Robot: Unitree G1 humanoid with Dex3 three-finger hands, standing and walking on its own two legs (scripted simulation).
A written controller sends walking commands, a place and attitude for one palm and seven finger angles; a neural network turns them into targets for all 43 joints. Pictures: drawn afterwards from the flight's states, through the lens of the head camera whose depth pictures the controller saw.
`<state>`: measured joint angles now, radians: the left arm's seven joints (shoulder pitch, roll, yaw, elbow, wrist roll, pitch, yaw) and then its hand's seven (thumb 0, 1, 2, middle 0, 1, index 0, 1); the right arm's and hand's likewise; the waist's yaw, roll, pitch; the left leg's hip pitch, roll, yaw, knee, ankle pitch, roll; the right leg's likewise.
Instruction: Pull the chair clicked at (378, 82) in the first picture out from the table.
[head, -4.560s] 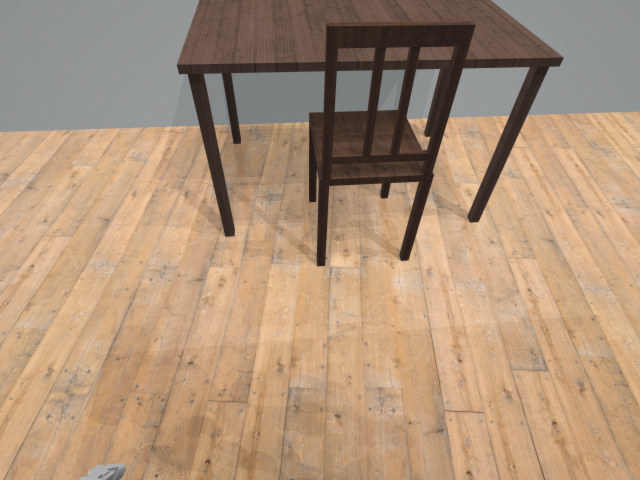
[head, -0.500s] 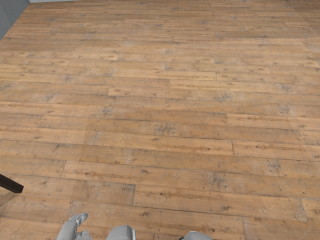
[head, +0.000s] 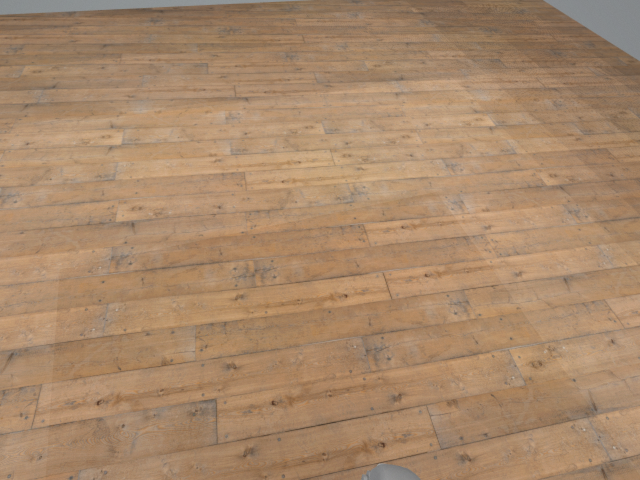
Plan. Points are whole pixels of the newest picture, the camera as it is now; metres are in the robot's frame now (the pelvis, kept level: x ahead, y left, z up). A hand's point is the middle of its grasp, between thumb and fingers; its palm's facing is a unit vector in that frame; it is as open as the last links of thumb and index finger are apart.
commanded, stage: walk to a spot facing it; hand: left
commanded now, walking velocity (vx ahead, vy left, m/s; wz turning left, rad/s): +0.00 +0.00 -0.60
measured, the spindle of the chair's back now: out of the picture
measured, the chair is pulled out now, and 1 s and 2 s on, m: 0.00 0.00 0.00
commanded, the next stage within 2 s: turn to face it in 0.50 s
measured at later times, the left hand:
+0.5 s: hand out of the picture +0.12 +0.14 -0.16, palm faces -0.20 -0.96 -0.21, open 7.4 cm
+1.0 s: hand (257, 381) +0.28 +0.11 -0.16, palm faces -0.24 -0.95 -0.19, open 7.4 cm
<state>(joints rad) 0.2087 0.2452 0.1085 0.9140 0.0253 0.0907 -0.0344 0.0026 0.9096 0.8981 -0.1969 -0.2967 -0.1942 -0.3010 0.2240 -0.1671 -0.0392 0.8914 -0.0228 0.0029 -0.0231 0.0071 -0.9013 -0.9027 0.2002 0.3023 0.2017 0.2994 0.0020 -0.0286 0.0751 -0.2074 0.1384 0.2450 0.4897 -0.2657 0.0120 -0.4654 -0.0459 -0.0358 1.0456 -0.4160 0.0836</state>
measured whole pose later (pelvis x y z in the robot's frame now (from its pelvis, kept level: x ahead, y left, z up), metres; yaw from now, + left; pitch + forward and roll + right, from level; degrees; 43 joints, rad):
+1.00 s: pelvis +0.12 -0.03 +0.00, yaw -13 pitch +1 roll +0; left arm 0.10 0.17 0.06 0.97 0.01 0.02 0.02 0.00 0.91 0.90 -0.20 -0.30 -0.19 -0.30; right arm 0.34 -0.14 -0.04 1.06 -0.02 0.02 -0.01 0.01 -0.91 -0.90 0.20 0.30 0.20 0.30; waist -0.06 0.00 0.05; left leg -0.27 0.00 0.03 0.46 -0.21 0.03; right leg -0.34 -0.04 -0.05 0.71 -0.40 0.06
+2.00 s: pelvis +0.12 -0.06 -0.01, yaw +22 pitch +0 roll +1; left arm 0.16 0.19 0.04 0.84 0.02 0.01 0.02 0.00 0.91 0.90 -0.20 -0.30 -0.20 -0.30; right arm 0.20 -0.24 -0.09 0.90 -0.02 0.07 0.02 0.01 -0.90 -0.90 0.20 0.30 0.20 0.30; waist -0.03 0.06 0.07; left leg -0.46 -0.05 -0.07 0.84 -0.43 -0.02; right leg -0.28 -0.05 -0.08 0.61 -0.33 0.01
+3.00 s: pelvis +0.11 -0.06 -0.01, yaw +59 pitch -1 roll +1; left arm 0.20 0.18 0.03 0.86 0.03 0.02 0.02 0.00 0.90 0.90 -0.20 -0.30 -0.20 -0.30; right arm 0.20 -0.26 -0.09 0.93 -0.02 0.09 0.03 0.01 -0.91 -0.90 0.20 0.30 0.20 0.30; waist -0.03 0.02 0.08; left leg -0.50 0.02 0.01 1.11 -0.40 -0.07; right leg -0.20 -0.12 -0.18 0.53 -0.30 0.01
